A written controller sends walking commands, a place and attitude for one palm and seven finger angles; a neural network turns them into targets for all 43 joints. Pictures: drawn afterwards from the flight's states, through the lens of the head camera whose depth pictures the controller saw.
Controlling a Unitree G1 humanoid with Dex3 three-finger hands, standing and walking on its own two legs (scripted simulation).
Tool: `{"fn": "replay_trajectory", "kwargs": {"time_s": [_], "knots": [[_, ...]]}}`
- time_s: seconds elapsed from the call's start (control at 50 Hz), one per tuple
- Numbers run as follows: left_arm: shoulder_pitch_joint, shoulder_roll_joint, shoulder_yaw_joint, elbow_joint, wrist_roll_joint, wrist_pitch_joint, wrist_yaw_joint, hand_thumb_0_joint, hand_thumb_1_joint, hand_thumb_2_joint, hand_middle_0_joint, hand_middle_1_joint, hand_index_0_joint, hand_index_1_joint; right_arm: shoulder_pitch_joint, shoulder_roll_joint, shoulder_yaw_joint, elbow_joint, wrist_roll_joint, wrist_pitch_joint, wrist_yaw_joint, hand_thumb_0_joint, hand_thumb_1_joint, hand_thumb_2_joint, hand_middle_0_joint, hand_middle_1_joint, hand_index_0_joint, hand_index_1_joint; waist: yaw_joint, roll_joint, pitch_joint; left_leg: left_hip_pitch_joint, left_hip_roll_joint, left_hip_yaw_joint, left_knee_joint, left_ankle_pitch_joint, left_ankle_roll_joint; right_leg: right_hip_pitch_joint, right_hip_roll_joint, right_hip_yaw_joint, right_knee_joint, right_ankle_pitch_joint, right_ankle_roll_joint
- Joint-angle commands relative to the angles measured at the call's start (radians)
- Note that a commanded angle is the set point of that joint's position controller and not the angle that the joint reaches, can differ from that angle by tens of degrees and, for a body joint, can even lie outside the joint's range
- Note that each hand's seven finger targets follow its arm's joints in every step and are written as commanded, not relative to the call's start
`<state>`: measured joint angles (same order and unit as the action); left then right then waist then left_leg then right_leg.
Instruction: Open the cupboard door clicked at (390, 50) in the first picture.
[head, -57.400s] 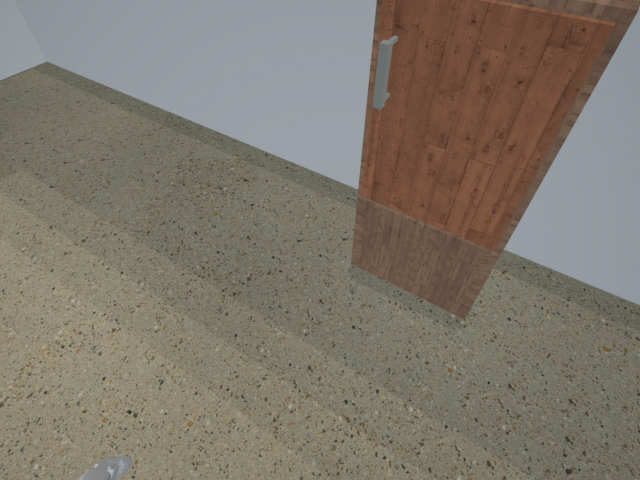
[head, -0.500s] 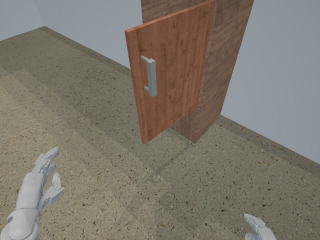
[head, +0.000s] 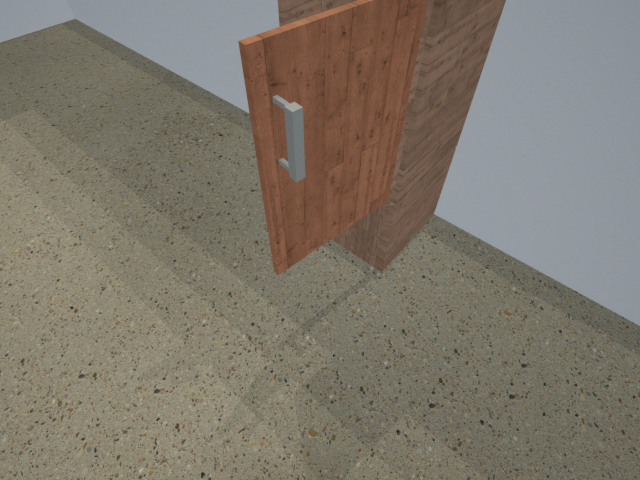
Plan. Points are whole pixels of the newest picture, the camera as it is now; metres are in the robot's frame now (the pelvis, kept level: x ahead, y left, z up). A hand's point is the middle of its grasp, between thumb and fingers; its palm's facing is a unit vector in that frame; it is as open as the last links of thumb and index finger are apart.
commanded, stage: let the arm hang, fingers relaxed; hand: left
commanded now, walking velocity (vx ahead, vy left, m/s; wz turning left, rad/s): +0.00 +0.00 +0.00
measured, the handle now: (288, 139) +0.65 +0.11 +0.05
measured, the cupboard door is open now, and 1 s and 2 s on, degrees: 82 82 82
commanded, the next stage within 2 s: look to check the result in 0.50 s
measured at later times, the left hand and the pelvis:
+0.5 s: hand out of the picture +0.11 +0.20 -0.15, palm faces -0.01 -0.96 -0.28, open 7.4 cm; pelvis +0.02 -0.01 +0.01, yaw -1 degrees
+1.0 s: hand out of the picture +0.09 +0.22 -0.15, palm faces -0.02 -0.95 -0.32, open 7.4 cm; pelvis +0.04 -0.02 +0.01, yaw -1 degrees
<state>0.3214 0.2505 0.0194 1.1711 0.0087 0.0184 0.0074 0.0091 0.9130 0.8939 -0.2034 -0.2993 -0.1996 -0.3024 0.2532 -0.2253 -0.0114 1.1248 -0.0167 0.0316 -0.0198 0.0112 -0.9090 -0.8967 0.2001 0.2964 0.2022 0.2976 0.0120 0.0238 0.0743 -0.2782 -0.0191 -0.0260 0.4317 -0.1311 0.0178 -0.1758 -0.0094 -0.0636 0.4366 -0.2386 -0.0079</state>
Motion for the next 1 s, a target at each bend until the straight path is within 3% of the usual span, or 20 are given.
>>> {"fn": "replay_trajectory", "kwargs": {"time_s": [0.0, 0.08, 0.22, 0.38, 0.42, 0.98], "knots": [[-0.039, 0.153, 0.022, -0.055, 0.003, -0.029, 0.010, 0.000, 0.900, 0.900, -0.200, -0.300, -0.200, -0.300, -0.016, -0.167, -0.034, -0.048, -0.001, -0.029, -0.007, 0.000, -0.900, -0.900, 0.200, 0.300, 0.200, 0.300, -0.018, -0.034, -0.021, 0.065, 0.104, -0.108, -0.094, -0.117, 0.026, -0.073, -0.100, 0.114, -0.139, -0.127, -0.061], [-0.068, 0.166, 0.025, -0.063, 0.003, -0.031, 0.011, 0.000, 0.900, 0.900, -0.200, -0.300, -0.200, -0.300, -0.033, -0.173, -0.033, -0.042, -0.001, -0.029, -0.004, 0.000, -0.900, -0.900, 0.200, 0.300, 0.200, 0.300, -0.018, -0.067, -0.009, 0.079, 0.100, -0.090, -0.082, -0.077, 0.023, -0.082, -0.106, 0.118, -0.157, -0.131, -0.060], [-0.132, 0.185, 0.029, -0.079, 0.003, -0.037, 0.012, 0.000, 0.900, 0.900, -0.200, -0.300, -0.200, -0.300, -0.085, -0.184, -0.026, -0.035, -0.005, -0.041, 0.000, 0.000, -0.900, -0.900, 0.200, 0.300, 0.200, 0.300, -0.013, -0.021, -0.030, 0.083, 0.112, -0.105, -0.107, 0.027, 0.020, -0.016, -0.107, 0.112, -0.134, -0.011, -0.051], [-0.185, 0.209, 0.036, -0.099, 0.004, -0.046, 0.010, 0.000, 0.900, 0.900, -0.200, -0.300, -0.200, -0.300, -0.129, -0.214, -0.028, -0.044, -0.004, -0.046, 0.001, 0.000, -0.900, -0.900, 0.200, 0.300, 0.200, 0.300, -0.010, -0.031, -0.058, 0.111, 0.116, -0.098, -0.114, 0.091, 0.011, 0.031, -0.112, 0.113, -0.155, 0.065, -0.046], [-0.200, 0.210, 0.036, -0.101, 0.003, -0.046, 0.010, 0.000, 0.900, 0.900, -0.200, -0.300, -0.200, -0.300, -0.131, -0.220, -0.026, -0.043, -0.006, -0.049, 0.000, 0.000, -0.900, -0.900, 0.200, 0.300, 0.200, 0.300, -0.014, -0.010, -0.071, 0.118, 0.119, -0.098, -0.116, 0.115, 0.009, 0.052, -0.116, 0.114, -0.152, 0.097, -0.047], [-0.184, 0.236, 0.028, -0.078, 0.000, -0.050, 0.012, 0.000, 0.900, 0.900, -0.200, -0.300, -0.200, -0.300, -0.155, -0.256, -0.025, -0.041, 0.004, -0.045, -0.005, 0.000, -0.900, -0.900, 0.200, 0.300, 0.200, 0.300, -0.015, -0.043, -0.091, 0.198, 0.133, -0.078, -0.123, 0.150, 0.009, 0.067, -0.117, 0.119, -0.186, 0.176, -0.041]]}}
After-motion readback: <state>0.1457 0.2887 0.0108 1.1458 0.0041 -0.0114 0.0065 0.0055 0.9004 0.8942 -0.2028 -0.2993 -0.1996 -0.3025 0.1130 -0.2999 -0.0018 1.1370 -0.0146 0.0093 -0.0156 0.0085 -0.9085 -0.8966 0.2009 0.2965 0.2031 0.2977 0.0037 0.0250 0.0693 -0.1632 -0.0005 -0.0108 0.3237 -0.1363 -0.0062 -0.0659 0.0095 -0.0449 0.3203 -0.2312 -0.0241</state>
